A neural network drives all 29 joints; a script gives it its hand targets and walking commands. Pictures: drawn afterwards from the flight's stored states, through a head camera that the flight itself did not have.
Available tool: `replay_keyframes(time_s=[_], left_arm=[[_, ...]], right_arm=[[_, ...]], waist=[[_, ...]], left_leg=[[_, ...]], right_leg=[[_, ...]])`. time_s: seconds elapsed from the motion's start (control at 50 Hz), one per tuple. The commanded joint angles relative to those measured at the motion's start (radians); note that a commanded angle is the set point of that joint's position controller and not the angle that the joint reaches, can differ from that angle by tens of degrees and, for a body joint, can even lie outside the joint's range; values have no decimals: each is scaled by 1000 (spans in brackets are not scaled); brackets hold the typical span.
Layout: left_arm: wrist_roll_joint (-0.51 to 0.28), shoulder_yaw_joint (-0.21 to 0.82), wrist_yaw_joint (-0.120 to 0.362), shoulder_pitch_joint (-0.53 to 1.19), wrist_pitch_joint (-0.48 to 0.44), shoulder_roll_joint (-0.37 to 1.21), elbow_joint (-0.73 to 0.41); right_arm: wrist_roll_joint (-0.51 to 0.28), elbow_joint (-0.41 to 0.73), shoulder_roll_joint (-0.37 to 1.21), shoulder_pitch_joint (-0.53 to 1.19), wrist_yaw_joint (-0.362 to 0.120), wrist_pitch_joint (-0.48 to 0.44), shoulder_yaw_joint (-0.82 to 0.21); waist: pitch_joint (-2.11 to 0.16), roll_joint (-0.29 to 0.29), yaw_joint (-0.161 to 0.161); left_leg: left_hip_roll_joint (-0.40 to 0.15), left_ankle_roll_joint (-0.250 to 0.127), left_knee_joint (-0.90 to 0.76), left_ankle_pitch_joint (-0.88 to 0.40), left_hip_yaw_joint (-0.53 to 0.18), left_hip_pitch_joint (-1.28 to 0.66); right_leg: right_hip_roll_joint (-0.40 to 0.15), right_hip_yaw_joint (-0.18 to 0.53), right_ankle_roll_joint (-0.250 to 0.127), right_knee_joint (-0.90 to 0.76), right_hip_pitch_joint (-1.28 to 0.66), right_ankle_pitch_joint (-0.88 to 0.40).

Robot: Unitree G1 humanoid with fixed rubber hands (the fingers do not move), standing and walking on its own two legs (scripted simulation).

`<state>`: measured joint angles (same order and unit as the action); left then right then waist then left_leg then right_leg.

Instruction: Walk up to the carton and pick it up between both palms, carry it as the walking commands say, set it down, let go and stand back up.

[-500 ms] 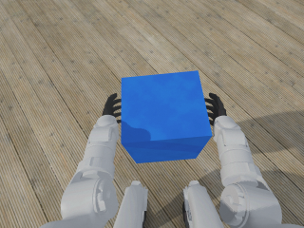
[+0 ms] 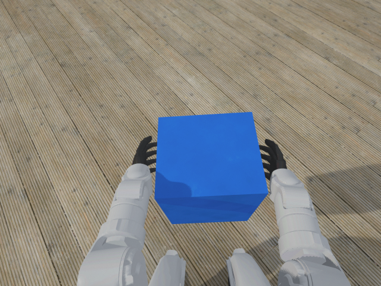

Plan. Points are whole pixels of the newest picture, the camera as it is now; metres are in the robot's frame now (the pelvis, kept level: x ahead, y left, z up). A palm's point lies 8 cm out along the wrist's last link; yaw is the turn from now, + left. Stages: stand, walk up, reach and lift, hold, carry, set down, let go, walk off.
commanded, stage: reach and lift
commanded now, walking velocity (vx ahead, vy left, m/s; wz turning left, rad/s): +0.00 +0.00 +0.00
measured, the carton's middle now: (207, 174) +0.39 -0.02 -0.11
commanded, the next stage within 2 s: none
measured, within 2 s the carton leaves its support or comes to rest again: neither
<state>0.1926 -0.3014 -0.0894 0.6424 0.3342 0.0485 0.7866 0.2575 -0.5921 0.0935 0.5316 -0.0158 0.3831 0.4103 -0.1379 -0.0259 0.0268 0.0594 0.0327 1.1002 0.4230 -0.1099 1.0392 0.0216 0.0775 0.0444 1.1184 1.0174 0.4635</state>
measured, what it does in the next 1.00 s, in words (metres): rises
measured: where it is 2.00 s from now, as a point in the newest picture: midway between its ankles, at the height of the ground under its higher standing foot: outside the picture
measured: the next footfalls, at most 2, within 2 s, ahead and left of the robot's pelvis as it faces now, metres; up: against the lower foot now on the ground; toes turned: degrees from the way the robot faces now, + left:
none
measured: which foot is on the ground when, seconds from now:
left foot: down 0.00-1.00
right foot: down 0.00-1.00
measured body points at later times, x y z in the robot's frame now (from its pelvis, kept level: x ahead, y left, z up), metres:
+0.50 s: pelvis +0.01 +0.01 +0.05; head +0.06 +0.01 +0.50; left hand +0.37 +0.14 +0.03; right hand +0.34 -0.17 +0.03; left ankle +0.05 +0.14 -0.65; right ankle +0.04 -0.14 -0.65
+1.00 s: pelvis +0.02 +0.00 +0.07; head -0.02 +0.00 +0.52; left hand +0.38 +0.14 +0.13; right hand +0.34 -0.17 +0.13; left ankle +0.05 +0.14 -0.65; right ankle +0.04 -0.14 -0.65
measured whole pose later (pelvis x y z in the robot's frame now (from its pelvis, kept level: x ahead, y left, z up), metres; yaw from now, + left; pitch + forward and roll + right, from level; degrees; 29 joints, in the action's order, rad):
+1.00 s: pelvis +0.02 +0.00 +0.07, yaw -1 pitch +0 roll +0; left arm 0.23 -0.29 -0.04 0.52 0.60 0.08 0.60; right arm 0.26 -0.42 0.12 0.42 0.00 0.66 0.32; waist -0.11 0.00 0.03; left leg 0.02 0.03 0.66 0.30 -0.11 0.36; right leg 0.02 0.09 0.04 0.65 0.33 0.32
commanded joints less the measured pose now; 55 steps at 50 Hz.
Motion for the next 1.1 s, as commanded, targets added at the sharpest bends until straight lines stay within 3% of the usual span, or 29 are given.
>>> replay_keyframes(time_s=[0.0, 0.06, 0.16, 0.24, 0.3, 0.4, 0.44, 0.5, 0.6, 0.64, 0.72, 0.76, 0.84, 0.88, 0.92, 1.0, 1.04, 1.08], left_arm=[[-172, 502, 305, 473, -27, 1160, -173], [-155, 496, 311, 402, 8, 1156, -147], [-83, 388, 325, 231, 67, 1124, -11], [-48, 324, 331, 172, 82, 1089, 7], [-57, 343, 331, 218, 66, 1095, -48], [-147, 502, 324, 405, 27, 1169, -248], [-171, 546, 325, 427, 35, 1198, -275], [-164, 545, 329, 399, 79, 1200, -220], [-83, 388, 341, 318, 167, 1136, -36], [-69, 346, 348, 344, 179, 1110, -27], [-108, 367, 362, 390, 189, 1123, -73], [-149, 425, 365, 442, 183, 1134, -170], [-248, 568, 364, 506, 197, 1160, -371], [-254, 585, 364, 474, 228, 1147, -374], [-221, 555, 367, 371, 275, 1122, -291], [-125, 402, 376, 218, 354, 1040, -119], [-91, 334, 378, 221, 370, 1010, -101], [-97, 336, 379, 233, 373, 1017, -138]], right_arm=[[-221, 86, 1050, 578, -219, -26, -639], [-210, 41, 1053, 487, -226, 7, -607], [-134, -32, 1015, 363, -237, 56, -492], [-99, -28, 983, 329, -239, 72, -439], [-116, 8, 993, 367, -240, 60, -473], [-196, 108, 1050, 490, -246, 22, -602], [-228, 138, 1060, 518, -249, 25, -648], [-217, 105, 1027, 500, -256, 58, -615], [-116, -56, 963, 413, -269, 145, -444], [-116, -42, 961, 474, -273, 159, -426], [-193, 106, 998, 644, -271, 164, -523], [-247, 181, 1050, 690, -264, 165, -611], [-327, 264, 1107, 640, -252, 199, -722], [-322, 239, 1102, 576, -248, 236, -712], [-282, 190, 1070, 486, -245, 275, -663], [-188, 79, 976, 361, -247, 345, -508], [-161, 50, 938, 358, -250, 364, -443], [-196, 119, 951, 422, -252, 363, -481]], waist=[[-734, 60, 26], [-629, 46, 33], [-348, 39, 41], [-260, 44, 38], [-284, 36, 25], [-519, 15, 30], [-575, -4, 33], [-495, -25, 48], [-84, -14, 76], [-15, -2, 56], [-130, 36, 7], [-271, 46, -17], [-495, 39, -3], [-462, 38, 5], [-325, 32, 10], [19, 39, 25], [122, 45, 30], [66, 34, 3]], left_leg=[[97, -31, -226, -343, 81, -507], [87, -30, -274, -341, 72, -530], [74, -29, -370, -315, 61, -533], [65, -30, -425, -338, 56, -561], [61, -30, -443, -370, 55, -606], [59, -18, -444, -446, 53, -742], [55, -15, -452, -453, 50, -792], [48, -13, -488, -362, 46, -790], [27, -29, -585, -106, 51, -684], [23, -36, -607, -41, 54, -671], [29, -41, -606, -100, 64, -761], [38, -43, -587, -204, 73, -820], [42, -39, -572, -401, 64, -945], [37, -39, -584, -420, 54, -959], [33, -38, -614, -381, 52, -937], [26, -44, -687, -254, 52, -873], [20, -46, -718, -200, 52, -853], [22, -45, -728, -232, 53, -903]], right_leg=[[133, -62, -11, -249, -422, -380], [130, -67, -12, -292, -419, -371], [121, -70, -17, -385, -431, -340], [113, -66, -18, -446, -495, -366], [106, -59, -19, -467, -544, -394], [105, -58, -21, -461, -627, -463], [105, -61, -22, -470, -639, -467], [101, -66, -30, -505, -629, -380], [94, -66, -49, -583, -577, -133], [89, -63, -48, -602, -589, -74], [74, -51, -32, -616, -668, -118], [69, -42, -23, -610, -729, -211], [73, -39, -14, -607, -841, -413], [72, -37, -12, -623, -845, -429], [70, -36, -15, -658, -837, -393], [62, -47, -22, -728, -787, -292], [63, -53, -25, -747, -775, -251], [55, -41, -23, -752, -827, -286]])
